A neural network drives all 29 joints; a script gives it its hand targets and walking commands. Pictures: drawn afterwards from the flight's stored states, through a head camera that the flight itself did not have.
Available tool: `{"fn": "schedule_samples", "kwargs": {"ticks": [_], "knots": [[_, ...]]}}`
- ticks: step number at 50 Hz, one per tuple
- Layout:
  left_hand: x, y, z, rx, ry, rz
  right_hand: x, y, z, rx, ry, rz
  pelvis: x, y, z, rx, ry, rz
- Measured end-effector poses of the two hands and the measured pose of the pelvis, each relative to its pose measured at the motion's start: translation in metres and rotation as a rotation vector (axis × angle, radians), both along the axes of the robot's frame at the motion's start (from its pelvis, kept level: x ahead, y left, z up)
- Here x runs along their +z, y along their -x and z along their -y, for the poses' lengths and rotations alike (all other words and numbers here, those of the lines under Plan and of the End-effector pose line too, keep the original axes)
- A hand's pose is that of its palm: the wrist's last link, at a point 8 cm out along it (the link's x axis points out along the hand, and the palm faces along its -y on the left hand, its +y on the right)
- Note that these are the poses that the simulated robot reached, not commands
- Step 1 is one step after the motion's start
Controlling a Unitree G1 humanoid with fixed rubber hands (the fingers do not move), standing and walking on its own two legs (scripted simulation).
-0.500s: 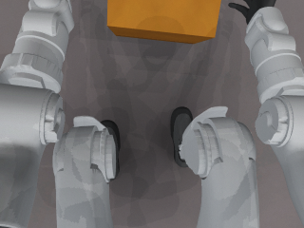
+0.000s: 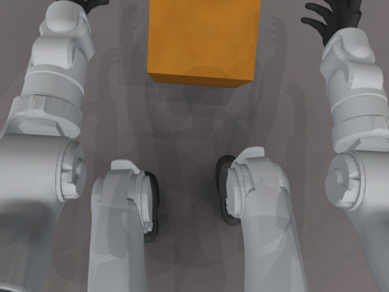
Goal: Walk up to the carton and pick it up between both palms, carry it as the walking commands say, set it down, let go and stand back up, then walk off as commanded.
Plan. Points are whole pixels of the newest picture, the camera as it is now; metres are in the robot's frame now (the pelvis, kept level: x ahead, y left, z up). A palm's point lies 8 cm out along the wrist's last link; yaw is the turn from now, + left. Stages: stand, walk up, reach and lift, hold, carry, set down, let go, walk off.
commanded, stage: set down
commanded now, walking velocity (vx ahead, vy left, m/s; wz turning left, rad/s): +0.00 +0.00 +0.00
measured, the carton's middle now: (201, 34) +0.58 -0.07 -0.33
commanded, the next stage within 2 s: let go in 1.02 s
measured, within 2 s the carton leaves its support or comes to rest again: neither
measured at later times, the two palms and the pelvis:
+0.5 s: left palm out of the picture +0.57 +0.15 +0.02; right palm out of the picture +0.51 -0.28 +0.02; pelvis +0.02 +0.00 +0.12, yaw +0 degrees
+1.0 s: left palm out of the picture +0.58 +0.15 +0.16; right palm out of the picture +0.51 -0.27 +0.16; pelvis +0.04 -0.01 +0.25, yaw +0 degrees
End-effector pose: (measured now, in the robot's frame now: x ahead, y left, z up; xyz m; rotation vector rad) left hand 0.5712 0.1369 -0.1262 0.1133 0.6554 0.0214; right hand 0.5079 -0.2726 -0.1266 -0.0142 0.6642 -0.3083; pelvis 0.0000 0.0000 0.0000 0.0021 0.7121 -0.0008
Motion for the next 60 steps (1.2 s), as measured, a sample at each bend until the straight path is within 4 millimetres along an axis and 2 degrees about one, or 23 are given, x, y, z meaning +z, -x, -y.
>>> {"fn": "schedule_samples", "kwargs": {"ticks": [13, 24, 36, 45, 50, 55, 60], "knots": [[0.078, -0.004, -0.006, -0.006, -0.002, 0.024, 0.075, -0.007, -0.004, 0.022, -0.009, 0.029, 0.058, -0.005, 0.003, -0.008, -0.007, -0.071], [0.140, -0.003, -0.009, -0.017, 0.007, 0.030, 0.143, -0.004, 0.002, 0.031, -0.008, 0.035, 0.115, -0.017, 0.004, -0.014, -0.007, -0.124], [0.216, -0.004, -0.012, -0.024, 0.018, 0.028, 0.221, -0.004, 0.001, 0.046, -0.021, 0.041, 0.179, -0.026, 0.005, -0.017, -0.008, -0.116], [0.267, -0.004, -0.012, -0.033, 0.019, 0.023, 0.270, -0.004, 0.000, 0.048, -0.021, 0.044, 0.227, -0.036, 0.006, -0.019, -0.010, -0.088], [0.283, -0.004, -0.010, -0.036, 0.012, 0.007, 0.286, -0.002, 0.001, 0.051, -0.010, 0.029, 0.247, -0.042, 0.006, -0.016, -0.011, -0.076], [0.285, 0.000, -0.009, -0.032, -0.004, -0.006, 0.286, 0.002, 0.002, 0.069, 0.009, 0.005, 0.256, -0.047, 0.008, -0.013, -0.010, -0.075], [0.281, 0.021, -0.013, -0.018, -0.045, -0.022, 0.283, 0.016, 0.001, 0.126, 0.041, -0.037, 0.264, -0.054, 0.010, -0.014, -0.014, -0.067]]}}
